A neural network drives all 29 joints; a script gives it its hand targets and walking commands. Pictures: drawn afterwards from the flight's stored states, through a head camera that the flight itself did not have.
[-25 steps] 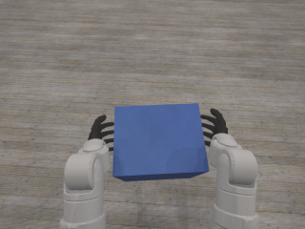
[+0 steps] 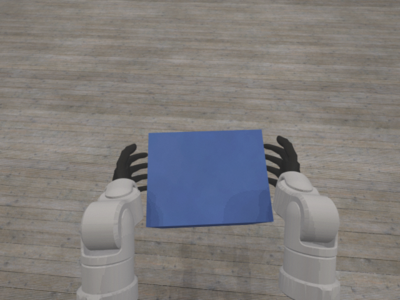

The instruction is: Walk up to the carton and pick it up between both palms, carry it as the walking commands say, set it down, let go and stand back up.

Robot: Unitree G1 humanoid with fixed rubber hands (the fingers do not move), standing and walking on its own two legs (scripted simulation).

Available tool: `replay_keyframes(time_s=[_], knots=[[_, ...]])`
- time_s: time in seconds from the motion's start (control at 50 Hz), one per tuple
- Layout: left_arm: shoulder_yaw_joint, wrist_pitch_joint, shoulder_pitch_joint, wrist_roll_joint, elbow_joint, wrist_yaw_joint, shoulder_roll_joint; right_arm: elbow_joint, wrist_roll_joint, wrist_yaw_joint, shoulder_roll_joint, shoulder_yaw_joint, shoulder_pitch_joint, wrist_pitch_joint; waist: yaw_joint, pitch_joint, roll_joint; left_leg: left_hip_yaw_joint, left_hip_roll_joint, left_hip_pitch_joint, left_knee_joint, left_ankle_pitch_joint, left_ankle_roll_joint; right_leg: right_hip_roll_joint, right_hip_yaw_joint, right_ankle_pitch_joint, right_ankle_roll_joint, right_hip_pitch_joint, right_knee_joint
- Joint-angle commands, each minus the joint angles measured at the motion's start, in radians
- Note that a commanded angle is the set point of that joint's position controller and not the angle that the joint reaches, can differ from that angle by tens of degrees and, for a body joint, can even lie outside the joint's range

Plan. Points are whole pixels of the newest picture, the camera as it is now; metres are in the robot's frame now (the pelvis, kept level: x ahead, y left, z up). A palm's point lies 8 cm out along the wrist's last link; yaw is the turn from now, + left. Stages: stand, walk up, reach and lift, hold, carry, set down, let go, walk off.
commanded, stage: carry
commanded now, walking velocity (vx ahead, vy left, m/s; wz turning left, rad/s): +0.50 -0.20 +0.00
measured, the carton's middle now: (205, 185) +0.34 -0.01 +0.02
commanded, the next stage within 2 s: none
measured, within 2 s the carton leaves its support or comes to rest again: neither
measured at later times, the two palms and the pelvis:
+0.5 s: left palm (198, 81) +0.59 -0.01 +0.10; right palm (308, 78) +0.60 -0.29 +0.09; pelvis +0.29 -0.14 +0.01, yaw +2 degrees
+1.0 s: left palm (231, 25) +0.89 -0.13 +0.09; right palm (315, 25) +0.89 -0.41 +0.09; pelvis +0.59 -0.25 +0.01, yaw +0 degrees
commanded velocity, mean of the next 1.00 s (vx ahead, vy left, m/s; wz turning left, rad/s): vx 0.14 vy -0.06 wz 0.00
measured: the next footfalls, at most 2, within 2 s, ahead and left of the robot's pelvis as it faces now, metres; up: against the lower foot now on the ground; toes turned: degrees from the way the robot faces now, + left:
right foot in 0.20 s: +0.19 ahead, -0.17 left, +0.00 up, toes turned -6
left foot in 0.58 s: +0.49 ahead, -0.10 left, +0.00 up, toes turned +11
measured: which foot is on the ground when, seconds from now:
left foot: down 0.00-0.24, up 0.26-0.56, down 0.58-0.80, up 0.82-1.00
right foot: up 0.00-0.18, down 0.20-0.58, up 0.60-0.76, down 0.78-1.00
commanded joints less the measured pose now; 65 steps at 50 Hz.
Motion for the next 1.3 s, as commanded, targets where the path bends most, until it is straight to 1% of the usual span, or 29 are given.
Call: replay_keyframes(time_s=[0.0, 0.04, 0.12, 0.16, 0.2, 0.22, 0.24, 0.28, 0.38, 0.48, 0.52, 0.54, 0.56, 0.58, 0.66, 0.72, 0.74, 0.76, 0.78, 0.82, 0.9, 0.98, 1.08, 1.1, 1.12, 1.14, 1.2, 1.24, 1.28], knots=[[-0.531, -0.058, -0.481, -0.391, -0.213, -0.244, -0.932, -0.073, 0.407, 0.219, 1.024, 0.695, -0.349, 0.008, -0.022, -0.530, 0.157, -0.746, 0.514, 0.965, -0.190, 0.419, 0.291, -0.108, 0.286, -0.045, 0.044, -0.651, 0.626], [-0.513, -0.048, -0.438, -0.376, -0.152, -0.248, -0.945, -0.069, 0.394, 0.229, 1.026, 0.702, -0.354, 0.011, -0.008, -0.403, 0.086, -0.555, 0.440, 0.738, -0.277, 0.194, 0.181, -0.182, 0.266, -0.062, 0.041, -0.559, 0.252], [-0.515, -0.048, -0.454, -0.357, -0.103, -0.248, -0.965, -0.049, 0.361, 0.238, 1.005, 0.648, -0.333, 0.020, 0.005, -0.325, 0.228, -0.250, 0.326, 0.515, -0.233, 0.142, 0.060, -0.062, 0.026, 0.057, 0.054, -0.221, -0.239], [-0.527, -0.049, -0.512, -0.379, -0.137, -0.249, -0.974, -0.037, 0.366, 0.239, 1.013, 0.652, -0.351, 0.028, 0.023, -0.395, 0.161, -0.113, 0.224, 0.406, 0.020, 0.158, 0.001, -0.025, -0.027, 0.219, 0.047, 0.051, -0.348], [-0.525, -0.046, -0.525, -0.379, -0.142, -0.243, -0.960, -0.073, 0.369, 0.236, 1.001, 0.651, -0.412, 0.037, 0.041, -0.492, -0.231, -0.030, 0.067, 0.025, 0.350, -0.280, -0.088, -0.352, 0.418, 0.357, -0.072, 0.409, -0.387], [-0.511, -0.038, -0.512, -0.363, -0.133, -0.241, -0.947, -0.048, 0.373, 0.240, 1.004, 0.668, -0.393, 0.044, 0.042, -0.445, -0.294, -0.057, -0.004, -0.199, 0.507, -0.520, -0.080, -0.419, 0.543, 0.727, -0.153, 0.520, -0.361], [-0.507, -0.036, -0.507, -0.356, -0.131, -0.244, -0.955, -0.039, 0.380, 0.241, 1.018, 0.671, -0.399, 0.041, 0.047, -0.432, -0.162, -0.118, 0.026, -0.271, 0.554, -0.508, -0.054, -0.401, 0.456, 1.004, -0.156, 0.571, -0.288], [-0.529, -0.041, -0.524, -0.369, -0.184, -0.245, -0.969, -0.021, 0.370, 0.241, 1.041, 0.653, -0.323, 0.030, 0.043, -0.428, -0.078, -0.102, 0.027, -0.383, 0.526, -0.449, -0.046, -0.346, 0.322, 1.215, -0.084, 0.711, -0.227], [-0.517, -0.082, -0.479, -0.378, -0.230, -0.249, -0.993, -0.133, 0.402, 0.215, 1.108, 0.719, -0.357, -0.019, 0.046, -0.503, -0.239, -0.038, -0.033, -0.493, 0.475, -0.374, -0.039, -0.316, 0.266, 1.748, 0.039, 0.899, -0.162], [-0.520, -0.102, -0.479, -0.379, -0.297, -0.252, -0.956, -0.193, 0.395, 0.199, 1.074, 0.747, -0.343, -0.034, 0.018, -0.496, -0.097, 0.177, -0.190, 0.048, -0.012, 0.065, -0.009, -0.127, 0.008, 1.927, 0.157, 0.478, -0.058], [-0.504, -0.089, -0.448, -0.367, -0.235, -0.255, -0.917, -0.130, 0.379, 0.201, 1.054, 0.722, -0.274, -0.021, -0.043, -0.557, -0.087, 0.064, -0.091, 0.585, -0.134, 0.386, 0.053, -0.145, 0.012, 1.719, 0.192, 0.073, 0.285], [-0.495, -0.078, -0.414, -0.360, -0.194, -0.254, -0.902, -0.086, 0.359, 0.203, 1.022, 0.690, -0.212, -0.009, -0.089, -0.629, 0.028, -0.245, 0.162, 0.957, -0.077, 0.919, 0.208, -0.090, 0.040, 1.076, 0.230, -0.285, 0.599], [-0.496, -0.073, -0.369, -0.349, -0.165, -0.254, -0.922, -0.046, 0.347, 0.207, 0.996, 0.668, -0.211, -0.001, -0.070, -0.606, 0.275, -0.553, 0.393, 1.229, -0.010, 1.498, 0.353, 0.067, 0.122, -0.168, 0.219, -0.696, 0.870], [-0.473, -0.072, -0.322, -0.336, -0.113, -0.266, -0.926, -0.050, 0.337, 0.210, 0.961, 0.643, -0.253, -0.006, -0.033, -0.622, 0.165, -0.597, 0.472, 1.083, -0.033, 1.399, 0.352, -0.014, 0.228, -0.200, 0.152, -0.610, 0.915], [-0.475, -0.061, -0.388, -0.357, -0.126, -0.269, -0.930, -0.121, 0.370, 0.215, 1.025, 0.746, -0.354, 0.009, 0.002, -0.337, -0.044, -0.428, 0.367, 0.634, -0.123, 0.742, 0.212, -0.170, 0.228, -0.228, 0.084, -0.470, 0.206], [-0.460, -0.060, -0.360, -0.338, -0.063, -0.272, -0.945, -0.052, 0.352, 0.225, 1.002, 0.698, -0.304, 0.020, 0.044, -0.330, 0.099, -0.104, 0.210, 0.491, 0.055, 0.665, 0.071, -0.057, 0.035, 0.231, 0.116, -0.075, -0.407], [-0.475, -0.063, -0.367, -0.347, -0.057, -0.275, -0.962, -0.052, 0.354, 0.227, 0.997, 0.697, -0.310, 0.019, 0.047, -0.360, 0.036, -0.066, 0.160, 0.351, 0.156, 0.444, -0.006, -0.144, 0.122, 0.698, 0.110, 0.102, -0.368], [-0.485, -0.065, -0.359, -0.355, -0.049, -0.272, -0.961, -0.054, 0.347, 0.227, 0.991, 0.689, -0.304, 0.022, 0.040, -0.443, -0.172, -0.047, 0.079, 0.129, 0.301, 0.035, -0.058, -0.369, 0.372, 1.540, 0.030, 0.329, -0.230], [-0.508, -0.074, -0.401, -0.362, -0.101, -0.267, -0.982, -0.069, 0.371, 0.233, 1.023, 0.702, -0.330, 0.021, 0.018, -0.480, -0.231, -0.108, 0.018, 0.017, 0.295, -0.398, -0.057, -0.413, 0.394, 1.865, -0.041, 0.452, -0.135], [-0.512, -0.071, -0.465, -0.370, -0.172, -0.266, -0.969, -0.056, 0.368, 0.230, 1.045, 0.695, -0.305, 0.019, 0.028, -0.480, -0.175, -0.118, -0.036, -0.139, 0.438, -0.417, -0.035, -0.398, 0.354, 2.028, 0.039, 0.595, -0.104], [-0.493, -0.086, -0.471, -0.379, -0.241, -0.266, -0.935, -0.139, 0.395, 0.213, 1.069, 0.738, -0.403, -0.007, 0.047, -0.498, -0.253, -0.084, -0.076, -0.386, 0.624, -0.378, -0.003, -0.321, 0.275, 1.995, 0.205, 0.776, -0.098], [-0.509, -0.096, -0.467, -0.382, -0.264, -0.259, -0.938, -0.122, 0.377, 0.196, 1.069, 0.728, -0.359, -0.015, 0.059, -0.444, -0.177, 0.021, -0.124, -0.391, 0.468, -0.326, -0.011, -0.230, 0.189, 1.986, 0.247, 0.732, -0.103], [-0.500, -0.095, -0.425, -0.366, -0.242, -0.261, -0.895, -0.137, 0.384, 0.195, 1.036, 0.718, -0.326, -0.021, -0.021, -0.503, -0.068, 0.073, -0.158, 0.373, -0.007, 0.191, 0.064, -0.170, 0.097, 1.905, 0.269, 0.151, 0.290], [-0.479, -0.081, -0.378, -0.352, -0.165, -0.262, -0.885, -0.105, 0.381, 0.199, 1.022, 0.698, -0.286, -0.011, -0.076, -0.566, -0.010, -0.140, 0.007, 0.668, -0.053, 0.593, 0.194, -0.134, 0.096, 1.530, 0.285, -0.096, 0.582], [-0.485, -0.080, -0.348, -0.358, -0.149, -0.259, -0.902, -0.048, 0.365, 0.203, 1.009, 0.665, -0.215, -0.006, -0.104, -0.594, 0.285, -0.480, 0.255, 1.082, 0.026, 1.317, 0.384, 0.020, 0.114, 0.214, 0.274, -0.618, 0.956], [-0.482, -0.082, -0.348, -0.353, -0.147, -0.265, -0.899, -0.054, 0.357, 0.206, 0.997, 0.659, -0.256, -0.006, -0.068, -0.603, 0.259, -0.667, 0.409, 1.084, 0.071, 1.484, 0.447, 0.040, 0.239, -0.350, 0.204, -0.732, 1.072], [-0.456, -0.079, -0.353, -0.360, -0.085, -0.268, -0.897, -0.151, 0.382, 0.196, 1.000, 0.723, -0.377, -0.006, -0.047, -0.282, -0.073, -0.752, 0.403, 0.757, 0.063, 0.832, 0.342, -0.094, 0.406, -0.534, 0.067, -0.890, 0.837], [-0.438, -0.081, -0.306, -0.348, -0.065, -0.264, -0.909, -0.108, 0.371, 0.200, 1.002, 0.717, -0.347, 0.002, -0.018, -0.231, -0.067, -0.613, 0.316, 0.623, 0.033, 0.720, 0.237, -0.132, 0.255, -0.370, 0.052, -0.767, 0.422], [-0.428, -0.086, -0.234, -0.314, -0.027, -0.253, -0.916, -0.101, 0.374, 0.215, 0.973, 0.707, -0.338, 0.000, 0.017, -0.348, 0.035, -0.258, 0.196, 0.510, 0.099, 0.739, 0.134, -0.044, 0.064, 0.113, 0.067, -0.298, -0.090]])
